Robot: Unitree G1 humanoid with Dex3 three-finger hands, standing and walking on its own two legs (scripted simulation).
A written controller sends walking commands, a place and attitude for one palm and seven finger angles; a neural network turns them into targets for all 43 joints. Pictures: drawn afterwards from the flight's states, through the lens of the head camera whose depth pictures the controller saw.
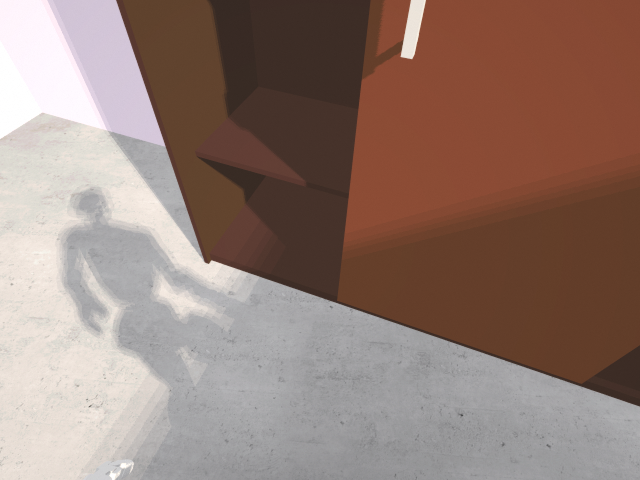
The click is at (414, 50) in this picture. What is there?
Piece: wardrobe's sliding door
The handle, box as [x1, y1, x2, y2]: [401, 0, 425, 58]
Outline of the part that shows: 425,0 411,0 401,56 412,58 414,54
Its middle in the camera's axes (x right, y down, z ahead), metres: +0.15 -0.37 +0.59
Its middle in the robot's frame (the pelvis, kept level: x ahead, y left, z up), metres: +0.74 -0.10 +0.26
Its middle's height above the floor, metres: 1.03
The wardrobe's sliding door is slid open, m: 0.53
